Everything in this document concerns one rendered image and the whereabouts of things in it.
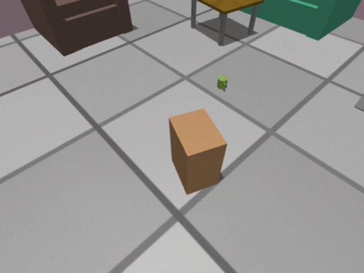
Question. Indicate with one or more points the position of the sofa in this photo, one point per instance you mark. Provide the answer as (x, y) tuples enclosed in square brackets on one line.
[(313, 18)]

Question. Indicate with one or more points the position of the armchair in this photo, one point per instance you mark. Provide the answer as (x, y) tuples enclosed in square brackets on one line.
[(71, 25)]

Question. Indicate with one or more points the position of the coffee table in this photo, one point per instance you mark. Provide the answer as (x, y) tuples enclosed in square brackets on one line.
[(225, 7)]

